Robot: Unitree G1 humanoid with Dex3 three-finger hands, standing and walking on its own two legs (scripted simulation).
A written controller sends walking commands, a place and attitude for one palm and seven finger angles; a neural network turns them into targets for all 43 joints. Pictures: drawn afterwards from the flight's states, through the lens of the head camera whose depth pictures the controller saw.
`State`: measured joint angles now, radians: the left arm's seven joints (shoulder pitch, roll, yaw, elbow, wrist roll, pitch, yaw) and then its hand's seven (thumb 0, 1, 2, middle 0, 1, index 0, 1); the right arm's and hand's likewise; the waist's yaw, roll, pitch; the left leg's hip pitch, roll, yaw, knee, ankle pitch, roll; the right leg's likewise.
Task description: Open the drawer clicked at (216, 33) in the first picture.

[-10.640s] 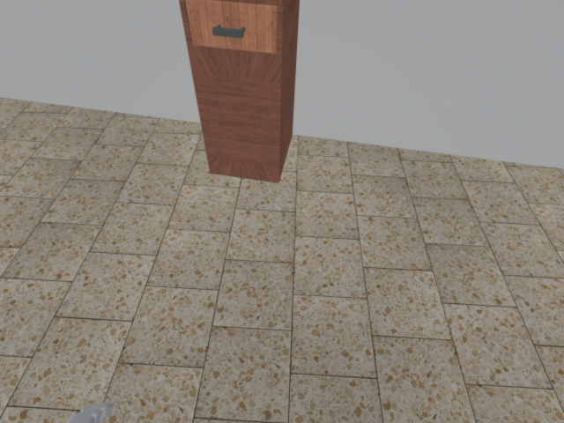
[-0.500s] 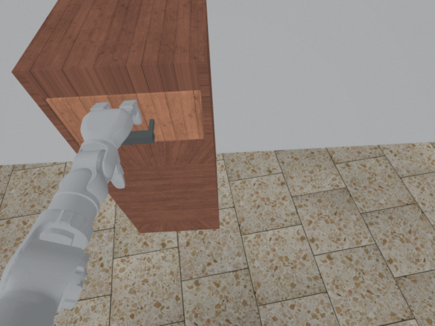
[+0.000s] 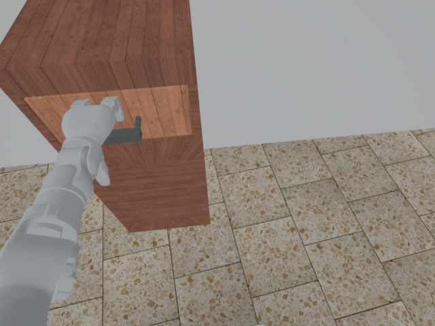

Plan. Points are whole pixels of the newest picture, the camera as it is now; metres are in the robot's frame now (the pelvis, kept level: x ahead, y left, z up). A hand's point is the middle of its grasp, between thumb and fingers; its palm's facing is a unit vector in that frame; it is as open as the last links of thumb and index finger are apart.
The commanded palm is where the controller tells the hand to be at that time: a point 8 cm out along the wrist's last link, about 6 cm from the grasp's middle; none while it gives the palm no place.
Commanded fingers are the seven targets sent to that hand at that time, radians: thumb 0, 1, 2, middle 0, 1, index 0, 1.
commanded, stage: move the hooked fingers above the handle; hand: left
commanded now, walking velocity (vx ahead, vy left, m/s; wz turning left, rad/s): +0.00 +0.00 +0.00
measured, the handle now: (117, 129) +0.53 +0.22 +0.00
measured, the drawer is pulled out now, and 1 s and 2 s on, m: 0.00 0.00 0.00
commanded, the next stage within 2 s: none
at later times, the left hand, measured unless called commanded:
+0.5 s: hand (114, 136) +0.48 +0.20 +0.04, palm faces -0.09 -0.05 -0.99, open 13.7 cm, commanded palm +0.46 +0.21 +0.11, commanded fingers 0.00 -0.50 0.30 -0.30 -1.20 -0.30 -1.20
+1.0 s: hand (123, 135) +0.47 +0.18 +0.06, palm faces -0.02 -0.07 -1.00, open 13.8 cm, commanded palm +0.45 +0.22 +0.12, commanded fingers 0.00 -0.50 0.30 -0.30 -1.20 -0.30 -1.20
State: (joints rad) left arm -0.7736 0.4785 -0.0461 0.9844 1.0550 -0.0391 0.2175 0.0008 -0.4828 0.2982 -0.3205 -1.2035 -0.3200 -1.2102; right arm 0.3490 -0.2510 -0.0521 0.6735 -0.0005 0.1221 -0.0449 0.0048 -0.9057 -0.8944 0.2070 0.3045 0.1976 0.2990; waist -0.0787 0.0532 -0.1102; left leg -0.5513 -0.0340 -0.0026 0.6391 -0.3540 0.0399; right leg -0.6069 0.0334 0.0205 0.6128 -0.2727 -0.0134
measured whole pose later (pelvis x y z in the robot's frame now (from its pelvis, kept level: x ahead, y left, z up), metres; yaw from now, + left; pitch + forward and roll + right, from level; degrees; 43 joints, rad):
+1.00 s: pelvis +0.01 +0.00 +0.00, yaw +1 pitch +14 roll +0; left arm -0.77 0.40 -0.10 0.91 1.05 -0.10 0.24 0.00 -0.48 0.30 -0.32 -1.20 -0.32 -1.20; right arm 0.29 -0.27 -0.06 0.69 -0.01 0.12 -0.05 0.00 -0.91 -0.89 0.21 0.30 0.20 0.30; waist -0.07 0.05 -0.12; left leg -0.53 -0.04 -0.03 0.64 -0.36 0.03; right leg -0.58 0.03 0.00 0.62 -0.30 -0.02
